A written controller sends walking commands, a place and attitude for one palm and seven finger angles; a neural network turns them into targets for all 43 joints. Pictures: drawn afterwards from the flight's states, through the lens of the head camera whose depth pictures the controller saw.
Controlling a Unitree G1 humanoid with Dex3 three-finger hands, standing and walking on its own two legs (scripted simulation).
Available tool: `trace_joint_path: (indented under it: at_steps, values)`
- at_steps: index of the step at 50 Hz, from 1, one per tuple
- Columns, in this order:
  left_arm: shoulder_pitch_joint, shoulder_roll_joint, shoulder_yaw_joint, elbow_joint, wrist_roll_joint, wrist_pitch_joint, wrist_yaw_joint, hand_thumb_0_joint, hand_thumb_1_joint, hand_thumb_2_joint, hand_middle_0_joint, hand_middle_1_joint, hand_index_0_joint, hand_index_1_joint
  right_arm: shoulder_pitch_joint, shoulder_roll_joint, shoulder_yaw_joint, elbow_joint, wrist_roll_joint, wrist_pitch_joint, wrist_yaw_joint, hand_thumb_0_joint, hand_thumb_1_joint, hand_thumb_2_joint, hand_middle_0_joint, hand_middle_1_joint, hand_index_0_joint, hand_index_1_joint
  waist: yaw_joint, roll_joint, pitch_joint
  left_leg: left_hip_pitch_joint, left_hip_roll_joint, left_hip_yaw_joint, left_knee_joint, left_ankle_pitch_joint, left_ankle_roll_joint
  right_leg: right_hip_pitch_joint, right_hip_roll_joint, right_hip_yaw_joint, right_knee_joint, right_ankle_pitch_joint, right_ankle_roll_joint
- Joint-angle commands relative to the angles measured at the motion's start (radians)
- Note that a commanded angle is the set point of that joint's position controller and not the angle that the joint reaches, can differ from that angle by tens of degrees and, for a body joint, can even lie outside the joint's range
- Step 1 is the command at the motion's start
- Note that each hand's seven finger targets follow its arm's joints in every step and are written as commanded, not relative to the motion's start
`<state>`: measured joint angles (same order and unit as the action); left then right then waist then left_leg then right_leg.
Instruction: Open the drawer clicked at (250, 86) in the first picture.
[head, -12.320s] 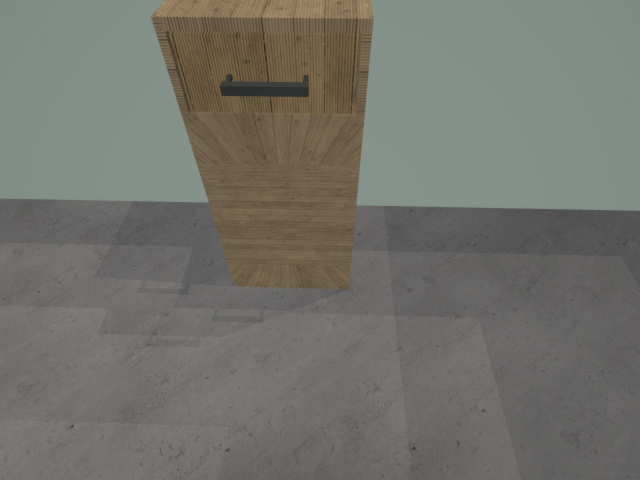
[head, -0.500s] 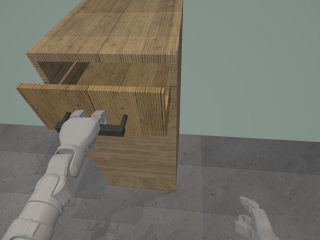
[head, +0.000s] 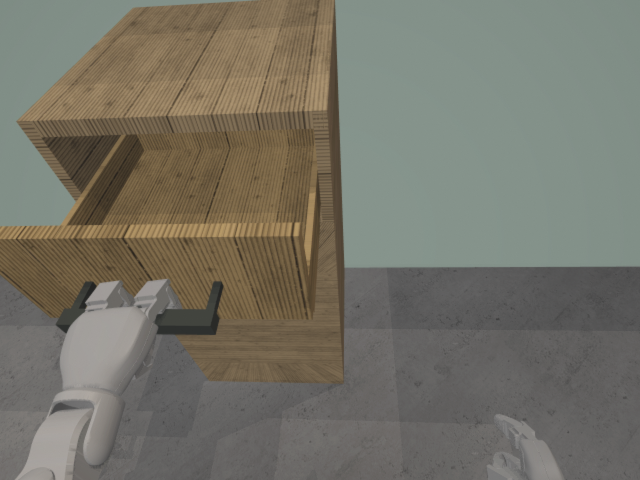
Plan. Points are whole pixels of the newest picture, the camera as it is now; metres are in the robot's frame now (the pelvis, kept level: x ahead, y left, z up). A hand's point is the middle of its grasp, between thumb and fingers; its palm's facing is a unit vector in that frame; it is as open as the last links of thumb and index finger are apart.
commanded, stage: pull the drawer open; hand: left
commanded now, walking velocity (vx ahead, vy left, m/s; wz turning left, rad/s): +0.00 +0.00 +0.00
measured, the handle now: (145, 305) +0.30 +0.24 +0.08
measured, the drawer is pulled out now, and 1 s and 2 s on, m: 0.19 0.30 0.30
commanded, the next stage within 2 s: open the thumb to release the handle in 0.92 s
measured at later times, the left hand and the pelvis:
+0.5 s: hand (103, 454) +0.14 +0.23 +0.07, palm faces +0.00 -0.11 -0.99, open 5.7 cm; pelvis -0.01 -0.01 +0.00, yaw +1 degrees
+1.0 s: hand (100, 461) +0.13 +0.23 +0.06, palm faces +0.05 -0.09 -1.00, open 5.7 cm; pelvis -0.02 -0.01 -0.01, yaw +2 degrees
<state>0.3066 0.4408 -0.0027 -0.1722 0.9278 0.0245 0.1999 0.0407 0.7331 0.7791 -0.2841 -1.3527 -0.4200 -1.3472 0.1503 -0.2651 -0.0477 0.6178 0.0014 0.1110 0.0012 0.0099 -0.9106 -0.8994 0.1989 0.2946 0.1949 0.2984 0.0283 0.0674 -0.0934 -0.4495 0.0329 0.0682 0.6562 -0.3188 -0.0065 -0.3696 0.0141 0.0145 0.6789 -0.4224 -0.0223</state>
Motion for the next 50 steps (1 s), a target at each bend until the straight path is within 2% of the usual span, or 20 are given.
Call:
trace_joint_path:
  at_steps: [1,5,8,9,10,14,15,17,20,25,28,32,34,35,36,39,40,45,49,50]
  values:
    - [0.032,0.158,0.127,-0.267,-0.006,0.018,0.057,0.000,0.900,0.900,-0.400,-1.350,-0.400,-1.350,-0.177,-0.076,-0.013,-0.184,-0.001,-0.056,0.000,0.000,-0.900,-0.900,0.200,0.300,0.200,0.300,0.060,-0.020,-0.201,0.219,-0.039,-0.027,-0.026,0.396,0.032,0.013,0.014,-0.038,-0.065,0.486,0.006]
    - [0.110,0.137,0.112,-0.307,-0.006,0.017,0.051,0.000,0.900,0.900,-0.400,-1.350,-0.400,-1.350,-0.187,-0.069,-0.004,-0.195,-0.004,-0.057,0.007,0.000,-0.900,-0.900,0.200,0.300,0.200,0.300,0.062,-0.033,-0.170,0.225,-0.033,-0.029,-0.022,0.390,0.031,-0.003,0.013,-0.039,-0.070,0.462,0.007]
    - [0.161,0.153,0.132,-0.331,-0.004,0.009,0.047,0.000,0.900,0.900,-0.400,-1.350,-0.400,-1.350,-0.193,-0.068,0.007,-0.203,-0.009,-0.055,0.007,0.000,-0.900,-0.900,0.200,0.300,0.200,0.300,0.070,-0.060,-0.169,0.217,-0.036,-0.027,-0.017,0.392,0.032,0.008,0.010,-0.033,-0.070,0.494,0.011]
    - [0.207,0.171,0.156,-0.341,-0.009,0.005,0.048,0.000,0.900,0.900,-0.400,-1.350,-0.400,-1.350,-0.196,-0.073,0.009,-0.207,-0.007,-0.056,0.008,0.000,-0.900,-0.900,0.200,0.300,0.200,0.300,0.078,-0.034,-0.175,0.221,-0.032,-0.026,-0.015,0.413,0.029,0.020,0.011,-0.022,-0.075,0.515,0.010]
    - [0.237,0.150,0.137,-0.348,-0.011,0.004,0.046,0.000,0.900,0.900,-0.400,-1.350,-0.400,-1.350,-0.193,-0.067,0.015,-0.211,-0.008,-0.057,0.012,0.000,-0.900,-0.900,0.200,0.300,0.200,0.300,0.077,-0.046,-0.161,0.215,-0.032,-0.027,-0.012,0.408,0.030,0.013,0.007,-0.030,-0.068,0.510,0.013]
    - [0.309,0.163,0.157,-0.391,-0.016,-0.005,0.052,0.000,0.900,0.900,-0.400,-1.350,-0.400,-1.350,-0.201,-0.076,0.022,-0.227,-0.010,-0.053,0.016,0.000,-0.900,-0.900,0.200,0.300,0.200,0.300,0.078,-0.020,-0.134,0.207,-0.027,-0.027,-0.003,0.390,0.026,-0.005,0.009,-0.017,-0.081,0.495,0.013]
    - [0.309,0.163,0.155,-0.399,-0.016,-0.008,0.055,0.000,0.900,0.900,-0.400,-1.350,-0.400,-1.350,-0.194,-0.073,0.024,-0.228,-0.013,-0.052,0.017,0.000,-0.900,-0.900,0.200,0.300,0.200,0.300,0.074,-0.037,-0.124,0.197,-0.029,-0.026,0.001,0.363,0.028,-0.014,0.004,-0.019,-0.076,0.488,0.016]
    - [0.365,0.172,0.175,-0.410,-0.017,-0.017,0.065,0.000,0.900,0.900,-0.400,-1.350,-0.400,-1.350,-0.191,-0.076,0.025,-0.239,-0.014,-0.053,0.014,0.000,-0.900,-0.900,0.200,0.300,0.200,0.300,0.083,-0.025,-0.139,0.195,-0.030,-0.024,0.005,0.358,0.028,-0.008,0.004,-0.015,-0.075,0.494,0.017]
    - [0.423,0.197,0.220,-0.411,-0.027,-0.025,0.081,0.000,0.900,0.900,-0.400,-1.350,-0.400,-1.350,-0.194,-0.079,0.026,-0.242,-0.014,-0.052,0.010,0.000,-0.900,-0.900,0.200,0.300,0.200,0.300,0.087,-0.056,-0.118,0.167,-0.034,-0.025,0.015,0.312,0.027,-0.013,0.001,0.004,-0.078,0.501,0.016]
    - [0.512,0.214,0.262,-0.432,-0.037,-0.036,0.115,0.000,0.900,0.900,-0.400,-1.350,-0.400,-1.350,-0.192,-0.083,0.020,-0.250,-0.012,-0.045,0.010,0.000,-0.900,-0.900,0.200,0.300,0.200,0.300,0.097,-0.012,-0.120,0.151,-0.031,-0.024,0.026,0.289,0.024,-0.025,-0.003,0.010,-0.069,0.475,0.014]
    - [0.455,0.217,0.269,-0.424,-0.034,-0.050,0.132,0.000,0.900,0.900,-0.400,-1.350,-0.400,-1.350,-0.186,-0.084,0.012,-0.243,-0.021,-0.040,0.005,0.000,-0.900,-0.900,0.200,0.300,0.200,0.300,0.079,-0.042,-0.091,0.141,-0.040,-0.030,0.037,0.228,0.027,-0.075,-0.001,0.021,-0.079,0.409,0.014]
    - [0.448,0.200,0.261,-0.397,-0.038,-0.062,0.142,0.000,0.900,0.900,-0.400,-1.350,-0.400,-1.350,-0.176,-0.079,0.000,-0.236,-0.018,-0.052,-0.002,0.000,-0.900,-0.900,0.200,0.300,0.200,0.300,0.078,-0.032,-0.097,0.129,-0.039,-0.031,0.040,0.199,0.029,-0.084,-0.002,0.009,-0.073,0.371,0.011]
    - [0.436,0.228,0.291,-0.387,-0.042,-0.058,0.150,0.000,0.900,0.900,-0.400,-1.350,-0.400,-1.350,-0.179,-0.081,0.002,-0.229,-0.020,-0.052,-0.003,0.000,-0.900,-0.900,0.200,0.300,0.200,0.300,0.081,-0.036,-0.119,0.133,-0.042,-0.036,0.040,0.196,0.025,-0.083,0.002,0.023,-0.074,0.355,0.006]
    - [0.428,0.188,0.247,-0.386,-0.042,-0.058,0.148,0.000,0.900,0.900,-0.400,-1.350,-0.400,-1.350,-0.174,-0.073,0.001,-0.231,-0.017,-0.058,-0.002,0.000,-0.900,-0.900,0.200,0.300,0.200,0.300,0.071,-0.027,-0.089,0.121,-0.040,-0.034,0.038,0.171,0.028,-0.097,-0.003,0.006,-0.071,0.327,0.009]
    - [0.417,0.202,0.260,-0.379,-0.047,-0.060,0.147,0.000,0.900,0.900,-0.400,-1.350,-0.400,-1.350,-0.174,-0.073,0.003,-0.229,-0.018,-0.060,-0.002,0.000,-0.900,-0.900,0.200,0.300,0.200,0.300,0.075,-0.057,-0.092,0.120,-0.042,-0.037,0.038,0.162,0.028,-0.103,-0.003,0.004,-0.075,0.302,0.011]
    - [0.356,0.214,0.263,-0.376,-0.037,-0.059,0.147,0.000,0.900,0.900,-0.400,-1.350,-0.400,-1.350,-0.178,-0.075,0.001,-0.222,-0.020,-0.067,-0.009,0.000,-0.900,-0.900,0.200,0.300,0.200,0.300,0.069,-0.044,-0.101,0.131,-0.045,-0.041,0.033,0.149,0.026,-0.112,0.001,0.015,-0.087,0.267,0.008]
    - [0.354,0.185,0.228,-0.376,-0.040,-0.059,0.145,0.000,0.900,0.900,-0.400,-1.350,-0.400,-1.350,-0.168,-0.068,0.000,-0.225,-0.017,-0.076,-0.010,0.000,-0.900,-0.900,0.200,0.300,0.200,0.300,0.065,-0.033,-0.089,0.123,-0.042,-0.038,0.033,0.135,0.029,-0.114,-0.004,-0.003,-0.080,0.255,0.010]
    - [0.315,0.176,0.199,-0.364,-0.033,-0.053,0.129,0.000,0.900,0.900,-0.400,-1.350,-0.400,-1.350,-0.167,-0.064,0.003,-0.219,-0.016,-0.090,-0.014,0.000,-0.900,-0.900,0.200,0.300,0.200,0.300,0.062,-0.054,-0.084,0.135,-0.043,-0.040,0.026,0.116,0.031,-0.120,-0.005,-0.002,-0.097,0.218,0.012]
    - [0.300,0.215,0.232,-0.343,-0.029,-0.046,0.112,0.000,0.900,0.900,-0.400,-1.350,-0.400,-1.350,-0.177,-0.066,0.013,-0.211,-0.018,-0.091,-0.022,0.000,-0.900,-0.900,0.200,0.300,0.200,0.300,0.071,-0.080,-0.077,0.138,-0.047,-0.044,0.019,0.126,0.030,-0.101,-0.004,0.012,-0.114,0.239,0.012]
    - [0.302,0.189,0.205,-0.346,-0.034,-0.048,0.106,0.000,0.900,0.900,-0.400,-1.350,-0.400,-1.350,-0.174,-0.061,0.015,-0.212,-0.016,-0.094,-0.022,0.000,-0.900,-0.900,0.200,0.300,0.200,0.300,0.067,-0.065,-0.067,0.131,-0.047,-0.039,0.015,0.120,0.032,-0.094,-0.010,0.001,-0.111,0.246,0.016]
